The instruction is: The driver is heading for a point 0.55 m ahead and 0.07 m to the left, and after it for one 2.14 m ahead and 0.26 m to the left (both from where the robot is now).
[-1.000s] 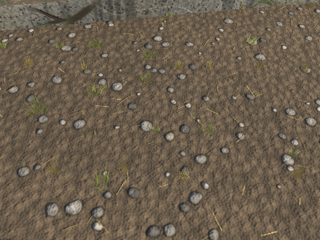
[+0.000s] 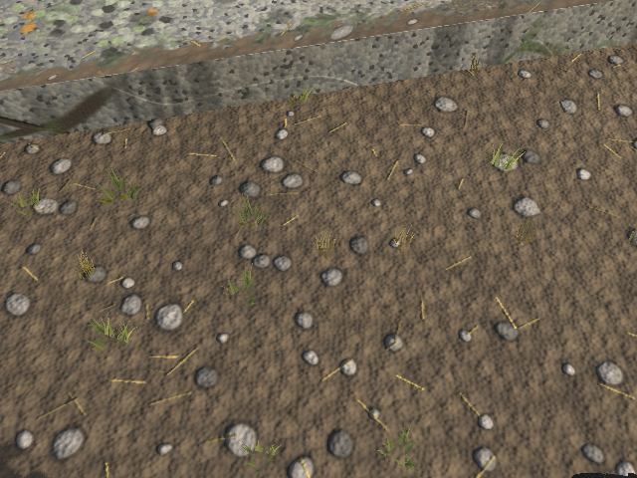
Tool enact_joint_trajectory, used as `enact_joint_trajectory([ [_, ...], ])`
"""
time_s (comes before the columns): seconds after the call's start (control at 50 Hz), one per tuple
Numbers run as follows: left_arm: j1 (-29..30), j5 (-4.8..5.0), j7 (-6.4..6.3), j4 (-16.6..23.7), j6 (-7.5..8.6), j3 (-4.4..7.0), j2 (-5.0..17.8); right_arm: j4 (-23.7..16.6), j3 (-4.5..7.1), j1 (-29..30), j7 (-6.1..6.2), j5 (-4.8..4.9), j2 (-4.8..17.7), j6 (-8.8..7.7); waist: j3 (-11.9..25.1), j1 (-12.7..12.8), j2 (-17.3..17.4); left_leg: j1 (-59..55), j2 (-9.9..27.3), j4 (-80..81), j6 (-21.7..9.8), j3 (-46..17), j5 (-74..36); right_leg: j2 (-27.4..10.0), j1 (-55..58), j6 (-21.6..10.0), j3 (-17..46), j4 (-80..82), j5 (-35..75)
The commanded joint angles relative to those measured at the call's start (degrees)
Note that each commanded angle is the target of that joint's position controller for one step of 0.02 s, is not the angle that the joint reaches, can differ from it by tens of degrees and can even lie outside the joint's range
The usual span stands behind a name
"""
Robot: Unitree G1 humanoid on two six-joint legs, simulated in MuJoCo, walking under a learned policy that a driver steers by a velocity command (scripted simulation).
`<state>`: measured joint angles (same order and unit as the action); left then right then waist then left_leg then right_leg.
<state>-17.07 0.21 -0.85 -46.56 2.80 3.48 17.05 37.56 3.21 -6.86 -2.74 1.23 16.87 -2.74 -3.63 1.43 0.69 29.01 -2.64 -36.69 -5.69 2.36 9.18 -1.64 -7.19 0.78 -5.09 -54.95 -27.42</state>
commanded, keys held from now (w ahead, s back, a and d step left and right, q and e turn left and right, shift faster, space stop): w+q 0.56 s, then no key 0.10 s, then e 0.34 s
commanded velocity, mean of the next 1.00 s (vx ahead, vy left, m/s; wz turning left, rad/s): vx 0.38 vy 0.00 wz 0.34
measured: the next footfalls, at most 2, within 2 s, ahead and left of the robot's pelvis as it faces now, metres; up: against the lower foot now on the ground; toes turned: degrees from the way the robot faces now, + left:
right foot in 0.42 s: +0.43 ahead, -0.10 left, +0.00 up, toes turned +19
left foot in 0.84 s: +0.53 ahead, +0.20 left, +0.00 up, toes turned +21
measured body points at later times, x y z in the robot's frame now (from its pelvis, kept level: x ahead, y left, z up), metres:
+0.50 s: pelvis +0.29 -0.03 +0.01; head +0.31 -0.02 +0.46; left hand +0.41 +0.28 -0.06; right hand +0.44 -0.29 -0.10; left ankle +0.13 +0.06 -0.65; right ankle +0.40 -0.11 -0.72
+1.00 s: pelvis +0.45 +0.05 +0.02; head +0.48 +0.08 +0.47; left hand +0.42 +0.35 -0.11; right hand +0.72 -0.11 -0.06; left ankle +0.49 +0.19 -0.72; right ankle +0.44 -0.10 -0.65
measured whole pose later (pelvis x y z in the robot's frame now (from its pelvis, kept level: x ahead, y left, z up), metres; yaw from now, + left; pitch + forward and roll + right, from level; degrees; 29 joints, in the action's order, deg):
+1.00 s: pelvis +0.45 +0.05 +0.02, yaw +18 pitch +2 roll +0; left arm -14.2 1.3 -1.0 -48.2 -0.6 3.0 17.7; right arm 36.5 1.9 -3.8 0.4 -1.0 13.5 -0.6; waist -3.1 2.5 -1.4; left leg 22.3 1.3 -27.3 -1.1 2.5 6.8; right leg -1.5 -24.3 4.4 1.4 -60.7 -32.6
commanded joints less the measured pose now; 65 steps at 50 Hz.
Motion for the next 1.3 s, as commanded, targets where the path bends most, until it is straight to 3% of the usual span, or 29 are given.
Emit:
enact_joint_trajectory([
  [0.02, 5.26, 2.2, 1.63, 9.25, 4.99, 0.7, 8.04, -1.23, 3.27, -15.41, 0.77, -0.28, 9.96, -0.81, 16.02, -8.03, 4.4, -44.38, 18.97, 18.88, -14.64, -37.67, 5.32, 0.5, -37.89, -1.7, 11.73, -24.3, 0.26],
  [0.04, 6.37, 1.3, 1.33, 9.42, 5.45, 0.45, 6.92, -1.39, 3.02, -11.88, 0.76, -0.19, 9.17, -1.01, 10.01, -5.06, -1.24, -35.26, 16.22, 19.39, -12.63, -31.36, -0.56, -1.95, -36.49, -1.86, 10.9, -17.88, 3.95],
  [0.06, 6.51, -0.18, 0.93, 9.0, 5.16, 0.97, 7.66, -2.07, 2.41, -8.96, 0.95, -0.36, 7.1, -1.14, 7.63, -3.29, -1.27, -29.38, 14.32, 20.18, -11.56, -27.01, -6.94, -3.62, -33.27, -1.41, 10.58, -12.92, 6.25],
  [0.12, 3.75, -1.16, 0.87, 8.57, 3.33, 0.95, 6.41, -3.03, 2.36, -6.76, 1.72, -0.84, 7.49, -1.24, 6.02, -0.42, 1.21, -20.05, 12.12, 22.98, -12.37, -22.72, -16.48, -4.18, -27.76, 1.4, 9.47, -7.31, 9.21],
  [0.24, 15.03, -0.87, 0.99, 11.16, 2.97, -0.6, 2.92, -1.13, 3.04, -10.17, 3.52, -0.06, 9.79, -0.34, 3.82, -4.37, 3.7, -13.05, 6.4, 22.25, -7.53, -16.08, -10.52, 0.03, -22.35, 4.29, 7.4, 17.47, 29.28],
  [0.3, 18.63, 0.07, 1.68, 12.23, 3.64, -0.22, 4.24, 0.11, 3.18, -12.94, 3.69, 0.29, 10.0, 0.23, 3.93, -5.73, 4.54, -15.57, 7.97, 19.9, -6.42, -20.3, -5.65, 1.68, -19.98, 3.66, 8.68, 23.54, 31.47],
  [0.4, 9.89, 0.13, 1.75, 10.25, 4.95, 2.1, 8.18, -0.18, 2.72, -11.45, 3.8, 0.01, 7.65, 0.79, 6.58, 0.13, 6.81, -19.56, 8.01, 8.57, -2.96, -25.91, -6.52, 1.33, -7.66, -1.45, 9.11, 30.08, 24.44],
  [0.42, 2.79, -0.88, 1.29, 9.58, 5.23, 2.94, 10.54, -0.99, 1.53, -11.47, 3.52, -0.5, 4.45, 0.58, 13.24, 3.39, 3.24, -15.07, 4.88, -3.94, -0.95, -22.38, -3.4, -5.54, 5.15, -4.8, 14.96, 29.12, 22.15],
  [0.44, -3.88, -1.92, 1.07, 8.17, 4.61, 4.24, 15.57, -2.48, 0.3, -18.33, 3.54, 0.48, 0.71, 0.14, 21.63, 2.02, -12.08, 3.61, -3.56, -23.28, 3.47, -13.77, 15.6, -18.83, 25.53, -13.72, 37.88, 32.17, 10.75],
  [0.46, -4.82, -0.41, 1.58, 7.43, 4.14, 3.77, 12.57, -2.39, 0.59, -19.48, 3.65, 1.02, 4.52, -0.06, 20.84, 2.05, -17.14, 13.82, -0.74, -33.61, 4.51, -12.91, 24.92, -23.07, 26.64, -15.83, 51.8, 37.09, -3.47],
  [0.48, -2.13, -0.06, 1.41, 8.24, 3.83, 2.62, 8.38, -2.02, 1.79, -14.95, 3.66, 1.0, 8.86, 0.21, 13.04, 3.35, -10.58, 16.64, 1.99, -37.5, 4.93, -13.16, 19.84, -20.73, 20.11, -13.45, 44.76, 38.5, -6.5],
  [0.5, 0.49, -0.42, 1.19, 8.6, 3.33, 2.06, 6.84, -2.7, 2.04, -11.05, 3.71, 0.35, 9.33, 0.56, 8.44, 3.1, -6.68, 15.83, 3.87, -37.66, 5.22, -10.87, 15.65, -18.33, 13.66, -11.5, 36.36, 38.69, -0.24],
  [0.58, 4.06, -0.86, 0.93, 7.01, 3.44, 1.04, 4.08, -3.85, 1.94, -8.69, 2.87, 0.34, 5.34, 1.31, 2.16, 0.07, -7.33, 9.62, 7.67, -30.37, 5.73, -8.89, 9.45, -12.37, 0.19, -10.7, 19.15, 43.31, 20.11],
  [0.64, 4.42, -0.8, 1.1, 5.03, 3.65, 1.8, 6.79, -4.99, 1.09, -6.94, 3.16, -0.7, 2.68, 1.64, 2.23, -1.24, -5.71, 8.32, 6.63, -21.47, 7.42, -7.43, 8.44, -12.9, -0.95, -12.97, 12.0, 42.4, 45.53],
  [0.72, 4.24, 0.47, 1.11, 2.56, 2.36, 1.59, 7.65, -4.67, -0.13, -2.97, 2.22, -1.32, 0.46, 0.74, 5.59, -0.14, -5.86, -2.08, 5.05, -4.57, 7.27, -3.52, -5.46, -9.14, -2.25, -11.55, 5.14, 41.01, 52.45],
  [0.78, 1.66, 1.38, 1.18, 0.58, 1.31, 1.8, 9.35, -5.6, 0.44, 1.14, 1.67, -1.4, 2.31, 0.02, 6.11, 0.79, -6.19, -4.92, 3.13, 3.36, 6.29, -3.68, -7.11, -9.9, 1.63, -10.48, 7.92, 37.32, 50.27],
  [0.84, 1.9, 1.84, 1.05, -0.08, 0.98, 1.29, 8.1, -3.61, 1.96, -3.91, 2.28, -2.33, 5.79, -0.64, 8.56, -2.91, -4.79, -18.22, 2.82, 14.66, 2.97, -3.65, -18.39, -7.12, -0.21, -6.51, 9.48, 28.26, 44.37],
  [0.86, 1.25, 0.33, 1.11, 0.91, 1.46, 0.33, 5.63, -3.57, 2.9, -7.5, 3.11, -3.39, 9.9, -0.62, 13.7, -3.79, -0.6, -29.34, 10.93, 10.88, 0.12, -9.76, -41.13, -3.63, -6.09, -3.5, 7.84, 20.09, 32.18],
  [0.88, -5.83, -0.42, 1.26, 0.64, 1.51, -1.4, 1.11, -4.26, 3.15, -8.48, 3.82, -4.64, 11.89, 0.5, 21.21, -2.18, 11.17, -44.69, 26.12, 6.67, -9.89, -22.43, -57.87, 1.19, -20.49, 0.67, 5.58, 4.72, -1.0],
  [0.9, -5.91, 0.9, 1.15, -0.08, 0.51, -0.74, 4.38, -4.18, 2.36, -9.44, 3.64, -3.48, 8.3, 1.48, 25.92, -4.35, 11.66, -42.66, 28.08, 8.21, -13.29, -25.47, -51.02, 1.31, -22.44, 2.04, 9.27, -4.9, -15.65],
  [0.92, -2.82, 1.85, 0.96, 0.63, -0.57, 0.64, 8.17, -3.81, 2.13, -8.18, 3.39, -2.45, 7.57, 1.98, 21.05, -4.65, 8.61, -38.0, 25.11, 10.8, -11.82, -22.14, -41.22, 0.31, -25.79, 2.54, 9.39, -10.4, -14.49],
  [0.96, -0.84, 1.29, -0.47, 0.8, -3.05, 1.2, 7.38, -3.38, 1.59, -2.15, 3.5, -1.56, 5.89, 2.09, 12.86, -2.13, 6.42, -27.39, 21.25, 15.75, -8.64, -16.35, -23.74, -1.73, -27.4, 4.0, 8.52, -10.99, -7.86],
  [1.0, -2.43, 0.84, -1.49, 0.86, -5.31, 1.29, 5.71, -2.78, 1.82, 2.51, 3.62, -2.44, 5.94, 2.02, 9.17, 0.63, 8.51, -15.92, 18.87, 20.13, -7.72, -11.14, -14.26, -1.77, -20.78, 5.3, 6.67, -9.18, -2.22],
  [1.16, 2.08, 0.24, 0.52, 5.51, -6.31, 1.45, 5.21, 0.62, 2.94, 4.59, 4.82, -1.5, 7.84, 2.38, 9.96, 0.15, 7.99, -14.79, 21.48, 19.57, -6.8, -4.51, -8.48, -2.61, -11.15, 1.01, 3.36, 9.31, 7.48],
  [1.22, -1.85, -0.41, 1.16, 4.38, -6.26, 2.54, 6.52, 2.56, 2.87, 3.83, 4.88, 0.11, 6.61, 3.23, 8.16, 2.18, 3.54, -10.9, 17.72, 10.25, -0.03, 0.57, 2.04, 0.17, -2.93, -3.56, 2.56, 23.91, 15.95],
  [1.24, -1.97, -0.57, 0.36, 5.26, -6.09, 3.77, 11.35, 3.39, 2.36, 0.47, 4.64, -0.93, 3.82, 3.66, 5.28, 0.44, -10.42, -2.84, 11.21, -3.97, 6.0, 7.0, 12.41, -8.45, -0.27, -7.84, 16.85, 33.79, 26.69],
  [1.26, -0.09, -1.19, -0.09, 7.79, -5.57, 4.43, 16.96, 0.26, 2.04, 4.04, 4.9, -2.29, 3.37, 3.66, 2.39, 0.35, -21.33, 10.45, 2.19, -16.95, 10.0, 4.65, 28.49, -19.96, -0.36, -17.89, 34.85, 37.73, 36.36],
  [1.28, -0.51, -3.11, 0.38, 8.11, -4.19, 4.13, 15.58, -0.55, 2.66, 8.33, 5.32, -2.18, 5.18, 3.54, 5.13, 3.24, -15.46, 10.46, 2.17, -25.94, 8.91, -3.76, 28.82, -19.83, -3.37, -20.85, 35.94, 39.81, 29.81],
  [1.3, 2.04, -2.77, 0.47, 8.3, -3.03, 3.7, 14.06, 0.09, 3.2, 7.33, 5.51, -1.24, 6.15, 3.7, 4.64, 1.18, -12.2, 10.44, 3.3, -28.18, 7.71, -5.95, 23.24, -16.73, -3.79, -17.78, 31.24, 39.7, 24.88],
])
